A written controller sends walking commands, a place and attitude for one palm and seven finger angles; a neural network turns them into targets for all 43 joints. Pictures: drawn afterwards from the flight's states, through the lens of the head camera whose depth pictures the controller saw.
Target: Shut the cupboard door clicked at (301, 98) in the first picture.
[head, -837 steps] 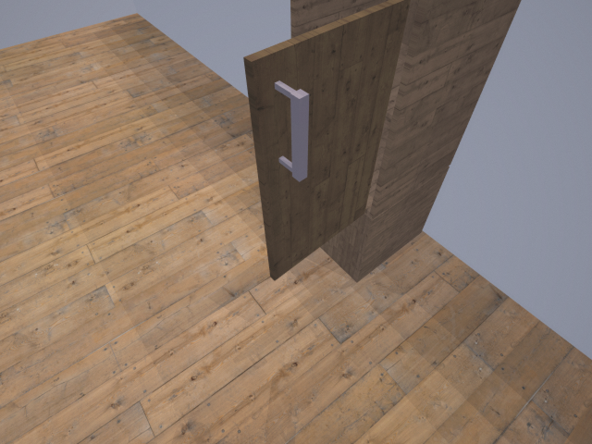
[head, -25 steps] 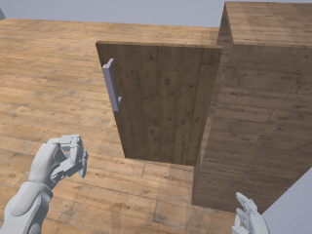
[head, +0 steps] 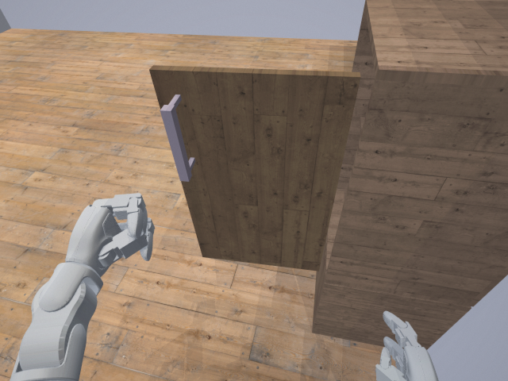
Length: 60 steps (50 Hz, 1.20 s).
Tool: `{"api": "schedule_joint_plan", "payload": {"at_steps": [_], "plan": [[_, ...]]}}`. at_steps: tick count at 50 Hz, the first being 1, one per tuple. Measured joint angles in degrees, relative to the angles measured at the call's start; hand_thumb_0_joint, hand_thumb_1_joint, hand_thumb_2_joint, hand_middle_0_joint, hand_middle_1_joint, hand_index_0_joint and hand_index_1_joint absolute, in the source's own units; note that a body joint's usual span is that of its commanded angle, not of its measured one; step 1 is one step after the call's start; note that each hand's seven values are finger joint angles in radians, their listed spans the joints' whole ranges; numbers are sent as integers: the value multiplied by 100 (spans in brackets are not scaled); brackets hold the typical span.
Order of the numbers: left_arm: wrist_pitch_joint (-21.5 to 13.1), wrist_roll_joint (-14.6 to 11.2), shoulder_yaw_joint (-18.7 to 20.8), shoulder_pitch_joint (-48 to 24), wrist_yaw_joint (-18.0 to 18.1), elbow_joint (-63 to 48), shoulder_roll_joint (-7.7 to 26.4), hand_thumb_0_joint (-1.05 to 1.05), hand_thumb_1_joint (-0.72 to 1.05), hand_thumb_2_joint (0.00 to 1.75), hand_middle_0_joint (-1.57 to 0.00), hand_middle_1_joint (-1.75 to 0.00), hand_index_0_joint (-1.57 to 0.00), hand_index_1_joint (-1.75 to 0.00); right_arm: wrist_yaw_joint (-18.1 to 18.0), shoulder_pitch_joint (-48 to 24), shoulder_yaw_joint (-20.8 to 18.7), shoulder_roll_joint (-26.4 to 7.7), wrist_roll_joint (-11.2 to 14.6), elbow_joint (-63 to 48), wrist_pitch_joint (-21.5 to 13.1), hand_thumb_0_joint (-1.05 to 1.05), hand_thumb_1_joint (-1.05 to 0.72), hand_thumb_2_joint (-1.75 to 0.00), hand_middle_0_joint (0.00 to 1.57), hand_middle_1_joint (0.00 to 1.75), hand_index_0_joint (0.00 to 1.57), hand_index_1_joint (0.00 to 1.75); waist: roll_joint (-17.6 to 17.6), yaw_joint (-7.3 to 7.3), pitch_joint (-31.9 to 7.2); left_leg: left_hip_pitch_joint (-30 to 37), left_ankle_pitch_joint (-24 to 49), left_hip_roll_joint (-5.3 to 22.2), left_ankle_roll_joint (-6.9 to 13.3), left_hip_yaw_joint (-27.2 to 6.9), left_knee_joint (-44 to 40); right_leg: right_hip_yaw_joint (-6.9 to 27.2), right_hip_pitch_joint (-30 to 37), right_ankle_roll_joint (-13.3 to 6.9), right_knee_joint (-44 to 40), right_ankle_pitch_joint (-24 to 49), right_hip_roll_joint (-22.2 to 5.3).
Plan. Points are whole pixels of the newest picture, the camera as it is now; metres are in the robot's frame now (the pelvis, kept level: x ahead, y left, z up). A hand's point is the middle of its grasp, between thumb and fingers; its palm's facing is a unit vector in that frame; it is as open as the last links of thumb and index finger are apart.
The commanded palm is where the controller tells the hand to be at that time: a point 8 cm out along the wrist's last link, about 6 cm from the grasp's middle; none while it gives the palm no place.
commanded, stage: bring the fist close to the handle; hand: left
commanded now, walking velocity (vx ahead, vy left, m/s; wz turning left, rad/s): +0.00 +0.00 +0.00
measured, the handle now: (181, 140) +0.50 +0.19 +0.13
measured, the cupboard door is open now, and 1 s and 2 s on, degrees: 93 93 81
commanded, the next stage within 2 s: push the door shut along its arc in 1.12 s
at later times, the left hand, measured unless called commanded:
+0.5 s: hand (167, 189) +0.36 +0.18 +0.14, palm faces -0.05 -1.00 -0.04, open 3.1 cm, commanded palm +0.34 +0.22 +0.14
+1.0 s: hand (180, 169) +0.42 +0.17 +0.13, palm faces -0.04 -1.00 -0.02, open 3.1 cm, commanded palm +0.39 +0.23 +0.14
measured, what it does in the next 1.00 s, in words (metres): stands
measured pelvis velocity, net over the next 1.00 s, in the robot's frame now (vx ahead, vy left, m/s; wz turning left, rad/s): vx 0.02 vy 0.01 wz -0.05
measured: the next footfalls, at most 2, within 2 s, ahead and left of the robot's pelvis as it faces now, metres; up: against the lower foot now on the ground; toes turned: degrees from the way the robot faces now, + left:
none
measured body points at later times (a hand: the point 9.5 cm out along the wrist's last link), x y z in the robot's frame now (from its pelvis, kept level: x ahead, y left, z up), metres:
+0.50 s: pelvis +0.01 +0.01 +0.00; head +0.01 +0.00 +0.45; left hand +0.36 +0.23 +0.14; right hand +0.16 -0.23 -0.09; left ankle +0.03 +0.13 -0.73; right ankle -0.02 -0.10 -0.73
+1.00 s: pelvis +0.02 +0.01 +0.00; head +0.03 -0.01 +0.45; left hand +0.41 +0.23 +0.13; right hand +0.11 -0.25 -0.11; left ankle +0.03 +0.13 -0.73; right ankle -0.02 -0.10 -0.73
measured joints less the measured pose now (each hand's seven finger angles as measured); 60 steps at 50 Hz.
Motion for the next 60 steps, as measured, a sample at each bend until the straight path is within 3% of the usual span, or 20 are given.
{"api": "schedule_joint_plan", "payload": {"at_steps": [23,39,49,60], "plan": [[74,340,-68,-1760,437,1665,-4,1,90,90,-130,-150,-130,-150,62,5,-50,17,5,111,519,2,-90,-90,20,30,20,30,-139,-216,-5,-107,-34,-39,73,147,-62,145,-159,75,-48,11,-50],[-250,512,61,-3090,555,3274,130,1,90,90,-130,-150,-130,-150,127,183,-145,-38,-4,175,900,2,-90,-90,20,30,20,30,-151,-393,-32,-358,-73,-13,79,172,6,174,-404,77,-25,9,-26],[-441,508,290,-2869,502,3357,141,1,90,90,-130,-150,-130,-150,198,412,-225,-57,0,113,1126,2,-90,-90,20,30,20,30,-135,-477,-129,-334,-117,31,74,280,-40,287,-440,76,-45,-3,11],[-480,441,169,-2890,443,3271,147,1,90,90,-130,-150,-130,-150,128,311,-235,-65,29,127,1145,2,-90,-90,20,30,20,30,-111,-396,-84,-348,-116,25,67,189,5,198,-388,65,-64,-1,12]]}}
